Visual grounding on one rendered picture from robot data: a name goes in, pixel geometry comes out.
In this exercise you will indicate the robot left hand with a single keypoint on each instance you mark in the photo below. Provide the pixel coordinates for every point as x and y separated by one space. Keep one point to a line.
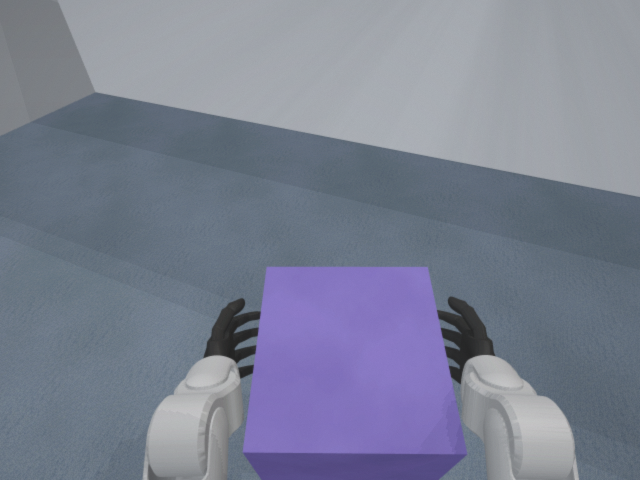
223 342

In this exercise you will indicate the robot right hand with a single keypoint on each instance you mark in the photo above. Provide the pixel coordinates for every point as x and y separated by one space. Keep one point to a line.
472 341

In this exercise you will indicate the right robot forearm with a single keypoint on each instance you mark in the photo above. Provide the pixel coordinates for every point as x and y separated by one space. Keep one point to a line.
526 436

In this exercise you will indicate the left robot forearm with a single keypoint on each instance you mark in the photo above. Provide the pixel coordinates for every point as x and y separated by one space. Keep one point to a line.
189 432

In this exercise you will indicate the carton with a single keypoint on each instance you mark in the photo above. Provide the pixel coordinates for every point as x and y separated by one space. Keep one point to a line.
351 379

